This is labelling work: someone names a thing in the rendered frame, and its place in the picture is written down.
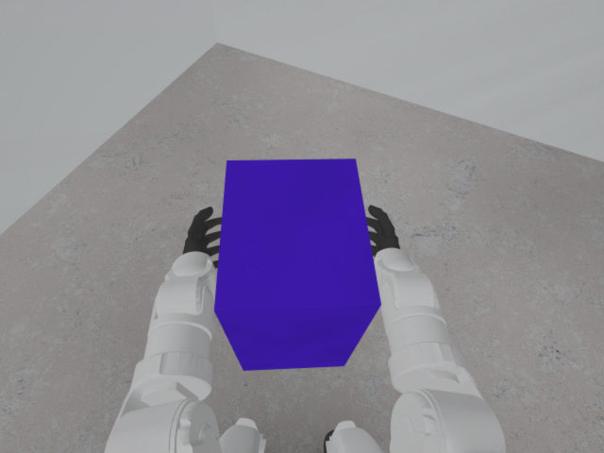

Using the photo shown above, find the robot left hand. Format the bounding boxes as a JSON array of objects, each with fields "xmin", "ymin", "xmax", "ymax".
[{"xmin": 183, "ymin": 207, "xmax": 222, "ymax": 269}]

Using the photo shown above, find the left robot shin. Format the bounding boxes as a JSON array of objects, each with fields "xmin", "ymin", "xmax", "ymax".
[{"xmin": 235, "ymin": 418, "xmax": 258, "ymax": 430}]

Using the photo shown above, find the robot right hand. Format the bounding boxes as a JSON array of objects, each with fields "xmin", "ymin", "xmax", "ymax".
[{"xmin": 366, "ymin": 205, "xmax": 400, "ymax": 257}]

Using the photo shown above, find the left robot upper arm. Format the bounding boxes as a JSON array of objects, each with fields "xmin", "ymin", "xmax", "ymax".
[{"xmin": 106, "ymin": 398, "xmax": 222, "ymax": 453}]

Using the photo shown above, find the right robot upper arm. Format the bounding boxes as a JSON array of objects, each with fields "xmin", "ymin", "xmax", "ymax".
[{"xmin": 390, "ymin": 388, "xmax": 505, "ymax": 453}]

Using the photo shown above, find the right robot forearm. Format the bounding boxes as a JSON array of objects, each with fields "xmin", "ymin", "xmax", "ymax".
[{"xmin": 374, "ymin": 248, "xmax": 506, "ymax": 453}]

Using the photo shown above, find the left robot forearm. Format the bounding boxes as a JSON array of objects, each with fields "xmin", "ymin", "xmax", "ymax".
[{"xmin": 105, "ymin": 251, "xmax": 217, "ymax": 453}]

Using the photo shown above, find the carton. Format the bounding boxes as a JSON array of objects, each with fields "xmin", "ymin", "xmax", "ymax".
[{"xmin": 214, "ymin": 159, "xmax": 381, "ymax": 371}]

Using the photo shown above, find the right robot shin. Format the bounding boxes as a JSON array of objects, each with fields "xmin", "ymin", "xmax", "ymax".
[{"xmin": 331, "ymin": 421, "xmax": 356, "ymax": 436}]

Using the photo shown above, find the robot shin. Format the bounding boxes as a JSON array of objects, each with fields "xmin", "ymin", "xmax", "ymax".
[
  {"xmin": 235, "ymin": 418, "xmax": 258, "ymax": 430},
  {"xmin": 331, "ymin": 421, "xmax": 356, "ymax": 436}
]

